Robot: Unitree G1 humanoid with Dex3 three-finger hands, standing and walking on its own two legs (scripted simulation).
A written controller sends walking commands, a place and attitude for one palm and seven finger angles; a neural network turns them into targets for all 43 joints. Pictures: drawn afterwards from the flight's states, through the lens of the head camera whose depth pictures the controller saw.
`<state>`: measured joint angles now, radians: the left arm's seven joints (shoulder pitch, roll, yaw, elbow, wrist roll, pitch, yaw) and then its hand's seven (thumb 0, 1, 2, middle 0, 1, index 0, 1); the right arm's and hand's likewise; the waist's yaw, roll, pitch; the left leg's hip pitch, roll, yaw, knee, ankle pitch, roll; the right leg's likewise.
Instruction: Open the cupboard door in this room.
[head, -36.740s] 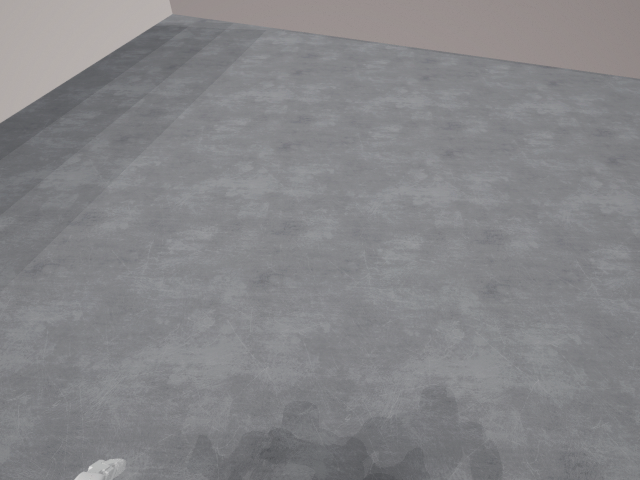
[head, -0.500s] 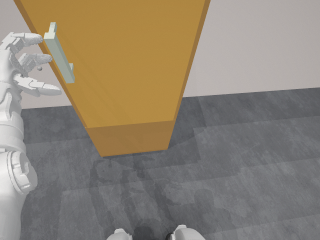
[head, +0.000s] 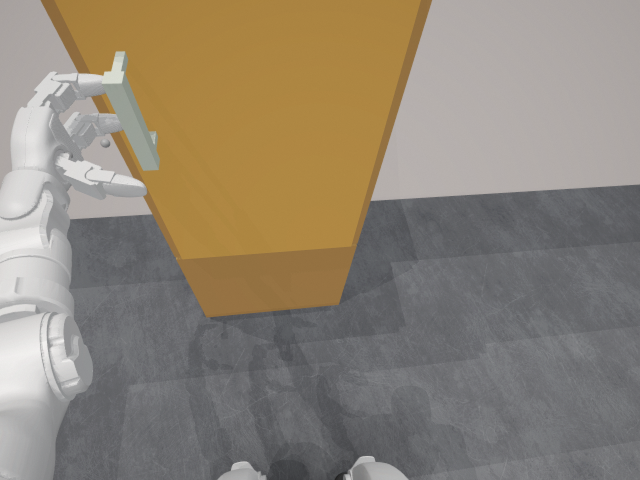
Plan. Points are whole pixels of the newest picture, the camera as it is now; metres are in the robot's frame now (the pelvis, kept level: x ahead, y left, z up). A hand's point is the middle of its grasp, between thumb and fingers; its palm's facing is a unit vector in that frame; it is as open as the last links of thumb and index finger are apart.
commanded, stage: slide the fingers in behind the handle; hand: left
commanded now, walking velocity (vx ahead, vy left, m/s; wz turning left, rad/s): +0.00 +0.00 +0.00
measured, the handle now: (136, 115) +0.54 +0.20 +0.11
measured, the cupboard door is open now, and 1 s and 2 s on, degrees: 0 0 0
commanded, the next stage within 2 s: close the thumb around the handle in 1.20 s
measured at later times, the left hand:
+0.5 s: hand (133, 143) +0.49 +0.20 +0.11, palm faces +0.04 -1.00 +0.01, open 13.9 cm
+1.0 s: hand (152, 141) +0.50 +0.18 +0.11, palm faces +0.06 -1.00 -0.01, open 13.8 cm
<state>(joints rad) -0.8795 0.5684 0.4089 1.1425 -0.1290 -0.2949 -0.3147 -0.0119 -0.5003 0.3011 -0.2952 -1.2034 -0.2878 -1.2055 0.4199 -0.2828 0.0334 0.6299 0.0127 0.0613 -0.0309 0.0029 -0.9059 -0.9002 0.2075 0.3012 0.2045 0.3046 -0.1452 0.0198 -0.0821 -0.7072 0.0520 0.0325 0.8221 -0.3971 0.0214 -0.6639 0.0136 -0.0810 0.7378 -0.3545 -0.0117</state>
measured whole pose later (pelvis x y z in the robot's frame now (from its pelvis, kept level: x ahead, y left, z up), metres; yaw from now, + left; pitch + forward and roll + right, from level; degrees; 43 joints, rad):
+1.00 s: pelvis -0.01 -0.01 +0.00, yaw -1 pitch +16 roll -2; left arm -0.91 0.48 0.39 1.17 -0.09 -0.33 -0.18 -0.01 -0.50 0.30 -0.31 -1.21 -0.32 -1.22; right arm 0.41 -0.27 0.03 0.63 0.00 0.03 -0.01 0.00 -0.91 -0.90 0.21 0.30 0.20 0.30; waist -0.16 0.03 -0.08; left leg -0.71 0.05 0.05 0.83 -0.39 0.02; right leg -0.68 0.01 -0.07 0.77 -0.36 -0.02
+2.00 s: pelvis +0.00 -0.01 +0.00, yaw +0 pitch +15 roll -2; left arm -0.90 0.44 0.36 1.16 -0.10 -0.34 -0.17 0.01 0.76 0.85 -0.38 -1.34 -0.39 -1.34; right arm 0.40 -0.27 0.02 0.65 0.00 0.03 -0.01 0.00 -0.91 -0.90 0.21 0.30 0.20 0.30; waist -0.14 0.03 -0.08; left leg -0.70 0.05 0.04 0.82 -0.39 0.02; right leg -0.67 0.01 -0.07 0.76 -0.36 -0.02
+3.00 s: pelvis +0.01 -0.03 +0.02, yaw +3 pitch +3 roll +0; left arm -0.02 -0.12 -0.18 0.05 0.07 0.03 0.61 0.01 0.72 0.77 -0.35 -1.34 -0.37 -1.35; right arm 0.15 -0.17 0.02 0.56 -0.05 0.08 0.01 0.01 -0.91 -0.90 0.21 0.30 0.20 0.30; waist 0.00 0.04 -0.08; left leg -0.37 0.03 0.00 0.68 -0.36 -0.02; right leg -0.35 0.00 -0.10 0.67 -0.38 -0.04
